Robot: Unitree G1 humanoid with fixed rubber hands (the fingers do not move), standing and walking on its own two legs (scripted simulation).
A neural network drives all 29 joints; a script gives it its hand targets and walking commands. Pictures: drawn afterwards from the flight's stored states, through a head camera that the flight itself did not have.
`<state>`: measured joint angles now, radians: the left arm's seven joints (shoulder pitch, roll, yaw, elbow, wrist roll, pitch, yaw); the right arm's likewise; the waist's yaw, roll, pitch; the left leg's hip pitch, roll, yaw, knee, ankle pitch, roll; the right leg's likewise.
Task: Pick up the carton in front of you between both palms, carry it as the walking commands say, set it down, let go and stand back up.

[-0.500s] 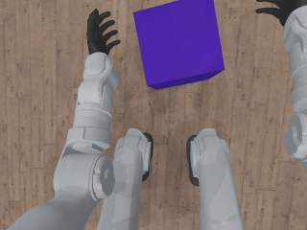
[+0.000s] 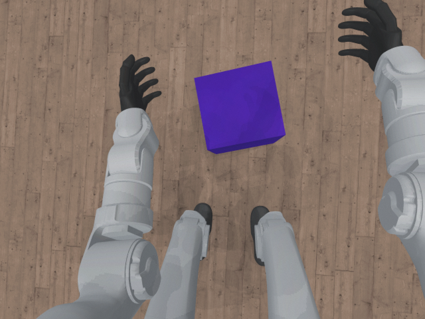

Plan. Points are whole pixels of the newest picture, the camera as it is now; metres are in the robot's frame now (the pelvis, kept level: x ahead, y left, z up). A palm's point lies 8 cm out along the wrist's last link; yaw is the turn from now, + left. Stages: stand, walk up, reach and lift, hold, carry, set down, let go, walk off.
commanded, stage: let go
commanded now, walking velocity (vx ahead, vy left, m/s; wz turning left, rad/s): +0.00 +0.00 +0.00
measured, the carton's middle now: (239, 115) +0.52 -0.02 -0.50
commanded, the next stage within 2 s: stand in 1.36 s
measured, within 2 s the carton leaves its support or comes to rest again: neither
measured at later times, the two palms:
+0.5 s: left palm (51, 169) +0.36 +0.22 +0.01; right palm out of the picture +0.39 -0.23 +0.00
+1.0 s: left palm out of the picture +0.27 +0.26 +0.09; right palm out of the picture +0.26 -0.21 +0.09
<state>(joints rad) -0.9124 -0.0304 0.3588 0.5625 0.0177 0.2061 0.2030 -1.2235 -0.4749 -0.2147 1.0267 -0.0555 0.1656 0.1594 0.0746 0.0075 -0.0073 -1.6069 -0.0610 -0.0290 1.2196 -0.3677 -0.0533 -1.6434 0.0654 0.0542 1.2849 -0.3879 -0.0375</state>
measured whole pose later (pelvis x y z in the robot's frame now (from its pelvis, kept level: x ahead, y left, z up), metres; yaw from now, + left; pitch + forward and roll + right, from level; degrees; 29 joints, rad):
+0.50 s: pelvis +0.07 +0.02 +0.11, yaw -3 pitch +28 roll +0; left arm -0.21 0.14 0.12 0.51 0.02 0.05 -0.03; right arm -0.37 -0.26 -0.20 0.65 -0.04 0.04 0.04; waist 0.05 0.03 -0.06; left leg -0.95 -0.04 -0.05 0.77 -0.30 -0.01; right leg -0.96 0.06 0.06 0.78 -0.31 -0.02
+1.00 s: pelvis +0.10 +0.03 +0.15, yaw -2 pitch +1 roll +0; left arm 0.23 0.22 0.03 0.43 -0.02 0.07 -0.07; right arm 0.22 -0.21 -0.05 0.46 -0.01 0.06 0.06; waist 0.01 0.00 0.04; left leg -0.18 -0.04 -0.06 0.44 -0.27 0.02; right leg -0.17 0.03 0.06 0.43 -0.27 -0.01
